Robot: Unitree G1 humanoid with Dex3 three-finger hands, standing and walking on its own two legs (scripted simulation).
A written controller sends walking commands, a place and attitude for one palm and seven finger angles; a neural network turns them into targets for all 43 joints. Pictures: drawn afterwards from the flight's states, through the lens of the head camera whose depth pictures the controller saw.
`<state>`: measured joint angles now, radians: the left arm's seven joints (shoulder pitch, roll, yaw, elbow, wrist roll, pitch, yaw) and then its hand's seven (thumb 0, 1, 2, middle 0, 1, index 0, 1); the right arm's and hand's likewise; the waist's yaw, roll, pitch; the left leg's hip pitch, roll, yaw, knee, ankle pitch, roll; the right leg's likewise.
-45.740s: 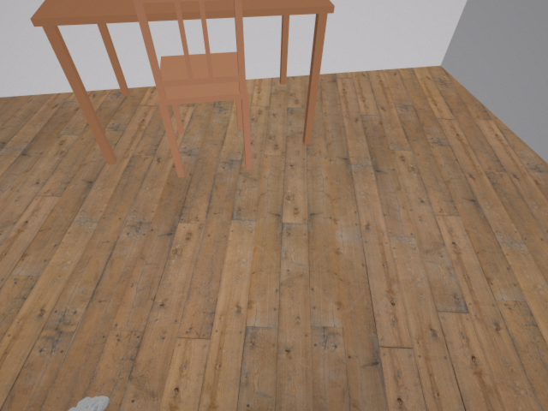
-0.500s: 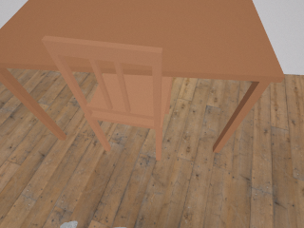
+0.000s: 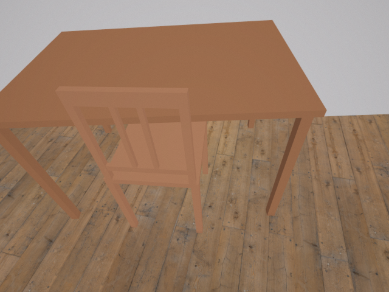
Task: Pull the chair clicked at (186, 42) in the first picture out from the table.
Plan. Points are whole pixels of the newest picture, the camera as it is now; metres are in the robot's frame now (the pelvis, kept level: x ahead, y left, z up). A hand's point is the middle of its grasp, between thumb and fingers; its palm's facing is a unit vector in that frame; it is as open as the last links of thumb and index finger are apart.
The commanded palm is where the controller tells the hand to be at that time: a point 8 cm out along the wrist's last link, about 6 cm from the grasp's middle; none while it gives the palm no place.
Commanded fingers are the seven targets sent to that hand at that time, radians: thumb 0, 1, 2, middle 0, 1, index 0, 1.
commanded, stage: come to a stop and stand still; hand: left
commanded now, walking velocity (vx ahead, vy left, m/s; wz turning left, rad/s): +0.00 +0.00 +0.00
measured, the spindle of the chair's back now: (125, 139) +0.59 +0.27 -0.07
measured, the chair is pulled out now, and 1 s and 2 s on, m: -0.09 -0.09 -0.09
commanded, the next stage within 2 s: look again from close up in 0.28 s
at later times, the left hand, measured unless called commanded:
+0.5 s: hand out of the picture -0.01 +0.15 -0.16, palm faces +0.00 -0.98 -0.19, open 7.4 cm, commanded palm none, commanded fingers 0.00 0.90 0.90 -0.20 -0.30 -0.20 -0.30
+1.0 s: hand out of the picture +0.02 +0.16 -0.16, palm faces +0.02 -0.98 -0.20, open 7.4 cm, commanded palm none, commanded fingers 0.00 0.90 0.90 -0.20 -0.30 -0.20 -0.30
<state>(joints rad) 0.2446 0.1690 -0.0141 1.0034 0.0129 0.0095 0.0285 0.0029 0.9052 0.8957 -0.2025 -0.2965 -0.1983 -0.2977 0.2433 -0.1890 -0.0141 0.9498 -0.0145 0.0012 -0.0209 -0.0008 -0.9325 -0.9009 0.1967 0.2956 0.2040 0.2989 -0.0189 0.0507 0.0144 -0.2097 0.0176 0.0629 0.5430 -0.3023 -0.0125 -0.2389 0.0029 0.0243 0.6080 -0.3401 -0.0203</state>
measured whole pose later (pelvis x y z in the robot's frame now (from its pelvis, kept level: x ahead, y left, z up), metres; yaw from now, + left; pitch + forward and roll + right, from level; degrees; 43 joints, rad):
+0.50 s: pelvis +0.00 -0.01 +0.01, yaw +0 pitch +0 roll +1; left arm 0.29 0.13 -0.02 1.13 0.01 -0.01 0.02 0.00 0.91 0.90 -0.20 -0.30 -0.20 -0.30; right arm 0.33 -0.15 0.01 1.13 -0.01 -0.02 -0.03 0.00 -0.91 -0.90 0.19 0.30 0.20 0.30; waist -0.01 0.02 0.04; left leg -0.20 0.04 0.05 0.45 -0.25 -0.04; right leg -0.22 0.03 0.01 0.51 -0.28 -0.04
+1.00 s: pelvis +0.02 -0.02 +0.01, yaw +0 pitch +0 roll +1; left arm 0.27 0.15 -0.01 1.13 0.01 -0.02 0.03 0.00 0.91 0.90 -0.20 -0.30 -0.20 -0.30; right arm 0.25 -0.16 0.00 1.12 -0.01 -0.02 -0.03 0.01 -0.92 -0.90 0.19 0.30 0.20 0.30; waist 0.00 0.00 0.03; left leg -0.16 0.05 0.04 0.43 -0.26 -0.04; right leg -0.18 0.04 0.00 0.47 -0.29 -0.04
